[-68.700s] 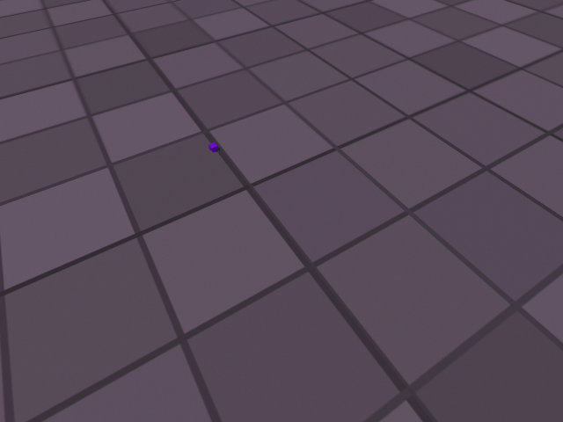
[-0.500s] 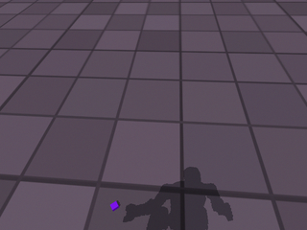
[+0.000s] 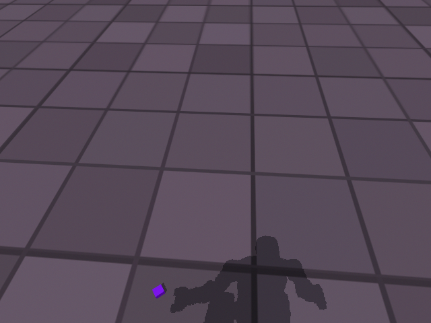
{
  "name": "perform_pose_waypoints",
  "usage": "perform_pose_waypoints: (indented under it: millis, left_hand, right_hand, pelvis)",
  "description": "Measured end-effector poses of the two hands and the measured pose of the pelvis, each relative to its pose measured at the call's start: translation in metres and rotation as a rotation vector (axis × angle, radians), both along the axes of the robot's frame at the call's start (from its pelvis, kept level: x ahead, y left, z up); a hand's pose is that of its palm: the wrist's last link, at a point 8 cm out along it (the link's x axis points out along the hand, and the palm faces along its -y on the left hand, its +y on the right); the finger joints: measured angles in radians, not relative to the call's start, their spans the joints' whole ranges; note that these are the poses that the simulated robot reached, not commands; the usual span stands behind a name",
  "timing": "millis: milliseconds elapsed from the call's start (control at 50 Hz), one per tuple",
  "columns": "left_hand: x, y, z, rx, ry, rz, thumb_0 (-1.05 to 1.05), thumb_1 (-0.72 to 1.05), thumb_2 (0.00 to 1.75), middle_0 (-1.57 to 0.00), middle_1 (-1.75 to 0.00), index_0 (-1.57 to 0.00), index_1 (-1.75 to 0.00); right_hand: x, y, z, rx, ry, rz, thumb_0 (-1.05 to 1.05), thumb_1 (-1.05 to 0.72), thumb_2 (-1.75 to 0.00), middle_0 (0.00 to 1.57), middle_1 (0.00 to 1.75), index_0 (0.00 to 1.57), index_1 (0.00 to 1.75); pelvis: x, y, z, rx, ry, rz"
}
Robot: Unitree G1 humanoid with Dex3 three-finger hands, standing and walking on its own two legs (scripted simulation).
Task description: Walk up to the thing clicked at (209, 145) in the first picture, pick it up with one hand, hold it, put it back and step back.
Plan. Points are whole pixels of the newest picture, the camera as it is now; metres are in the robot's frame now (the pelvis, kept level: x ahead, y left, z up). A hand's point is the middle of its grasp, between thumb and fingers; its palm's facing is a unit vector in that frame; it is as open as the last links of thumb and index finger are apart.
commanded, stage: stand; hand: left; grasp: from above
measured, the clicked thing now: (158, 291) +0.38 +0.30 -0.77
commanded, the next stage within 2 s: step back in 0.44 s
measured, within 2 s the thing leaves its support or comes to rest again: neither
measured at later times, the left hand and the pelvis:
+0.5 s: hand out of the picture +0.06 +0.25 -0.16, palm faces +0.02 -0.94 -0.34, open 7.4 cm; pelvis -0.01 +0.00 +0.00, yaw +0 degrees
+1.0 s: hand out of the picture +0.04 +0.30 -0.18, palm faces -0.08 -0.93 -0.36, open 7.4 cm; pelvis -0.08 +0.05 -0.02, yaw -4 degrees
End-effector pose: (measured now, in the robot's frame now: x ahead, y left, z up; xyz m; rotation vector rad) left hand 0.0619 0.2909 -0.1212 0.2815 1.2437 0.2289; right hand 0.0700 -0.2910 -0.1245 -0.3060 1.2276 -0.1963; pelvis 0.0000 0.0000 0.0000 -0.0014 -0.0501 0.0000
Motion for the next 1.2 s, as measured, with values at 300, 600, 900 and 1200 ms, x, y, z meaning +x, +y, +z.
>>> perform_pose_waypoints:
  millis: [300, 600, 900, 1200]
  left_hand:
    - [-0.006, 0.002, 0.001, 0.003, 0.015, -0.006, 0.01, 0.91, 0.90, -0.20, -0.30, -0.20, -0.30]
    - [-0.005, 0.019, -0.005, 0.033, 0.002, -0.004, 0.01, 0.90, 0.90, -0.20, -0.30, -0.20, -0.30]
    - [0.007, 0.058, -0.018, 0.026, -0.081, -0.076, 0.01, 0.91, 0.90, -0.20, -0.30, -0.20, -0.30]
    - [-0.086, 0.034, -0.016, 0.064, -0.019, -0.142, 0.01, 0.91, 0.90, -0.20, -0.30, -0.20, -0.30]
  right_hand:
    - [-0.008, 0.000, -0.002, 0.007, 0.020, -0.003, 0.00, -0.90, -0.90, 0.20, 0.30, 0.20, 0.30]
    - [-0.009, -0.010, -0.006, -0.022, 0.026, -0.009, 0.00, -0.90, -0.90, 0.20, 0.30, 0.20, 0.30]
    - [-0.073, 0.025, 0.010, -0.097, 0.059, -0.023, 0.00, -0.90, -0.90, 0.20, 0.30, 0.20, 0.30]
    - [-0.115, 0.006, -0.019, -0.029, -0.105, -0.067, 0.00, -0.90, -0.90, 0.20, 0.30, 0.20, 0.30]
  pelvis:
    - [-0.001, 0.000, 0.000, 0.001, 0.005, 0.000]
    - [-0.022, 0.006, -0.010, -0.015, 0.024, 0.004]
    - [-0.063, 0.044, -0.014, -0.022, 0.034, -0.021]
    - [-0.132, 0.026, -0.031, -0.027, -0.007, -0.100]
